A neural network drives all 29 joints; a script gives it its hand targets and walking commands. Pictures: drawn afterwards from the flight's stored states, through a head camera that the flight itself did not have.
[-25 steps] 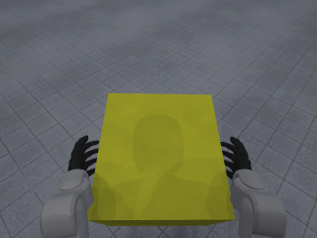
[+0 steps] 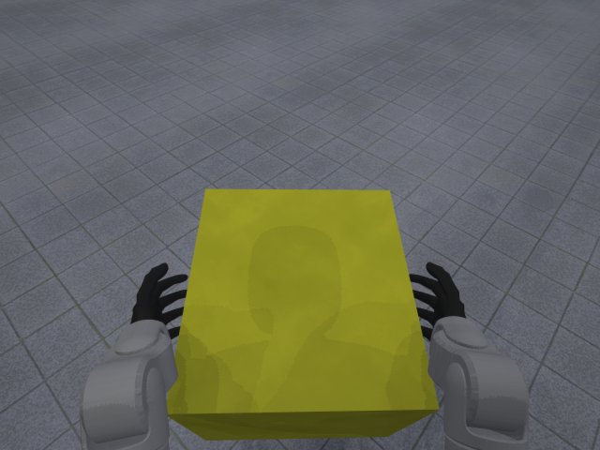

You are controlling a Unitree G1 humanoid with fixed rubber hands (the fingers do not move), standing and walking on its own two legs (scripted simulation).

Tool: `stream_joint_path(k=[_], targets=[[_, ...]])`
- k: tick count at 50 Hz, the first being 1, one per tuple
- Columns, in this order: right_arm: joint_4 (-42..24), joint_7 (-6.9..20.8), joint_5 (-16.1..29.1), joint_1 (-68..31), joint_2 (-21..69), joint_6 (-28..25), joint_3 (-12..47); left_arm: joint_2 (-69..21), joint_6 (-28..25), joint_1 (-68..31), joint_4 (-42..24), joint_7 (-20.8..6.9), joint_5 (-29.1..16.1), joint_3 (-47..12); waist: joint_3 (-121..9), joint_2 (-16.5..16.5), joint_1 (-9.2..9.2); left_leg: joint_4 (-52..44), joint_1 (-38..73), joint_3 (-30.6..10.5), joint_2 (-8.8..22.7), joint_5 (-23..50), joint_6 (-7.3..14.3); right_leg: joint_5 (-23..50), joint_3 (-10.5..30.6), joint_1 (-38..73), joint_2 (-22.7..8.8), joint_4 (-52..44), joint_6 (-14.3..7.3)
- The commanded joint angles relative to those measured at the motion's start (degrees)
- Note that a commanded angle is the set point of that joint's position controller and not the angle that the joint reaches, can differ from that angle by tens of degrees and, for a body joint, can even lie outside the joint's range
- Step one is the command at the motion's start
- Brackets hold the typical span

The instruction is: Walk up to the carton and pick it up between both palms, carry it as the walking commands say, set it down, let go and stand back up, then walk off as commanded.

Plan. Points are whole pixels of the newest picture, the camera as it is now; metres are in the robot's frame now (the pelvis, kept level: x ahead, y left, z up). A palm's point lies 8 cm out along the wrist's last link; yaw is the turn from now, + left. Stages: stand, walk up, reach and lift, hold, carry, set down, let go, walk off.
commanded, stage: carry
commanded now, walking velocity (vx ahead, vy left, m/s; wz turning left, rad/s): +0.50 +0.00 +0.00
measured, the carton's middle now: (298, 315) +0.31 +0.00 +0.00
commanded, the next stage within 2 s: none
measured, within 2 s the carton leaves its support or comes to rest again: neither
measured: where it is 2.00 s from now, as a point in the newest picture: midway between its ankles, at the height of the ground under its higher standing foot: (306, 276)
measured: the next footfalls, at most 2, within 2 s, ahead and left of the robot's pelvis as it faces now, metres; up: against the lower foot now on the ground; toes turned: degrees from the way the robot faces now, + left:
right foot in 0.26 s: +0.34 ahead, -0.15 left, +0.00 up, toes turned -9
left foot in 0.66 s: +0.61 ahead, +0.07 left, +0.00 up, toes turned +13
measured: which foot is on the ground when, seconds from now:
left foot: down 0.00-0.30, up 0.32-0.64, down 0.66-1.00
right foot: up 0.00-0.24, down 0.26-0.66, up 0.68-1.00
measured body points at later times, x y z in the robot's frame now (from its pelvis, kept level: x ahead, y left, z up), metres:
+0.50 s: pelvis +0.34 -0.06 +0.02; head +0.36 -0.07 +0.47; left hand +0.59 +0.13 +0.11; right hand +0.61 -0.22 +0.10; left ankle +0.32 +0.08 -0.67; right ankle +0.30 -0.15 -0.73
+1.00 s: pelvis +0.69 -0.06 +0.01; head +0.71 -0.06 +0.46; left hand +0.96 +0.11 +0.10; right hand +0.95 -0.24 +0.11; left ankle +0.57 +0.06 -0.73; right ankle +0.81 -0.19 -0.71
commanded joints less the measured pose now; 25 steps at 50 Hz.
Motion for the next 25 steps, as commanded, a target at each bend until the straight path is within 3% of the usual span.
stream_joint_path(k=[1, 3, 5, 9, 11, 13, 14, 15, 16, 17, 18, 19, 20, 21, 25], targets=[[-5.76, 14.76, 23.54, -23.61, 51.95, -1.03, 40.96, -51.71, -0.74, -23.26, -3.38, -14.81, -23.18, -43.50, -12.31, 3.70, -0.22, -15.95, 26.72, -28.22, 21.27, 13.14, 7.23, 3.30, 5.77, -21.92, -4.90, 1.16, -0.19], [-6.63, 15.37, 24.50, -23.15, 53.32, -1.80, 41.96, -53.64, -2.09, -21.16, -2.75, -14.41, -22.12, -43.24, -11.71, 6.59, -0.02, -18.05, 22.84, -19.76, 18.63, 9.99, 4.80, 3.87, 1.66, -16.57, -3.68, -9.80, 0.25], [-7.74, 15.67, 24.78, -22.81, 52.42, -2.13, 42.30, -53.56, -2.81, -19.64, -3.20, -13.67, -21.16, -42.98, -9.96, 8.32, 0.21, -19.37, 20.44, -14.52, 16.32, 8.00, 3.48, 7.01, -2.20, -12.94, -1.76, -19.19, 0.41], [-9.30, 15.32, 24.14, -21.50, 48.27, -1.52, 41.79, -49.93, -2.24, -19.40, -5.90, -12.73, -21.02, -43.20, -7.57, 12.50, -0.14, -17.98, 22.26, -8.94, 14.12, 10.65, 0.65, 16.69, -7.35, -10.48, 1.30, -30.43, -0.25], [-8.96, 14.90, 23.18, -20.47, 46.04, -0.66, 41.30, -47.69, -1.30, -19.72, -6.07, -12.57, -21.11, -42.97, -7.44, 11.83, -0.11, -13.76, 22.41, -6.04, 13.17, 15.80, -0.94, 20.31, -8.99, -6.16, 2.22, -34.36, -0.89], [-8.30, 14.55, 22.34, -19.64, 44.14, 0.34, 40.69, -45.97, -0.23, -18.54, -4.44, -12.41, -21.10, -42.32, -11.09, 7.74, 0.99, 0.42, 18.28, -0.69, 9.39, 21.44, -3.30, 21.14, -11.69, 7.63, 3.80, -37.96, -1.99], [-8.27, 14.51, 22.29, -20.46, 43.03, 0.87, 40.58, -45.29, 0.17, -17.75, -3.55, -12.36, -20.69, -41.77, -14.15, 5.18, 2.33, 11.34, 11.22, 0.05, 7.67, 17.86, -4.66, 16.43, -6.85, 17.32, 0.41, -37.76, -3.75], [-9.50, 14.49, 22.23, -21.33, 41.71, 1.47, 40.62, -44.20, 0.19, -17.83, -2.78, -12.27, -20.51, -41.45, -16.29, -8.98, 2.94, 28.61, -2.25, -1.16, 2.42, 6.85, -6.56, 10.13, 16.02, 24.91, -12.15, -42.96, -10.00], [-9.27, 14.59, 22.25, -21.51, 42.08, 1.67, 41.38, -44.82, 0.14, -17.56, -2.11, -12.53, -21.11, -40.81, -16.48, -16.97, 2.49, 39.36, -14.19, -5.37, -1.30, -16.57, -5.69, 18.24, 27.96, 30.62, -18.59, -46.14, -14.40], [-7.93, 14.59, 22.68, -22.40, 44.78, 1.40, 41.35, -46.27, 0.11, -19.55, -3.58, -12.80, -22.10, -41.42, -15.81, -10.31, 2.18, 45.23, -17.00, -11.95, 2.09, -17.67, -4.39, 26.84, 25.01, 29.18, -19.17, -43.90, -14.24], [-7.35, 14.72, 22.92, -22.89, 47.06, 0.97, 41.46, -48.56, -0.27, -21.35, -4.14, -13.04, -22.49, -42.20, -15.49, -5.57, 2.00, 45.29, -17.48, -14.18, 4.43, -14.17, -3.91, 29.95, 21.06, 26.75, -18.67, -43.10, -13.43], [-6.78, 14.97, 22.97, -22.56, 49.03, 0.37, 41.48, -50.79, -0.80, -22.18, -4.55, -13.47, -23.19, -43.01, -14.03, -2.90, 1.96, 41.60, -16.79, -14.45, 6.01, -11.18, -4.03, 30.19, 16.61, 23.96, -17.69, -43.75, -11.66], [-5.90, 15.03, 22.75, -22.20, 50.23, -0.20, 41.39, -51.78, -1.23, -22.55, -4.54, -13.95, -23.62, -43.41, -12.46, -2.72, 1.83, 34.92, -14.77, -13.61, 6.69, -9.35, -4.27, 28.72, 11.57, 22.14, -15.49, -44.99, -9.32], [-6.35, 14.98, 22.46, -22.32, 50.85, -0.81, 41.54, -52.40, -1.59, -22.98, -4.94, -14.40, -24.13, -43.94, -11.08, -4.49, 1.75, 29.87, -12.66, -11.48, 5.82, -8.36, -4.53, 27.16, 8.03, 19.97, -14.28, -46.01, -8.36], [-6.34, 14.11, 21.34, -21.03, 50.74, -1.78, 41.28, -50.72, -1.85, -21.65, -5.60, -14.81, -24.61, -44.61, -8.37, -6.53, 2.14, 13.81, -11.39, -6.60, 3.29, -6.04, -4.49, 27.55, 1.98, 18.83, -13.01, -48.55, -9.02]])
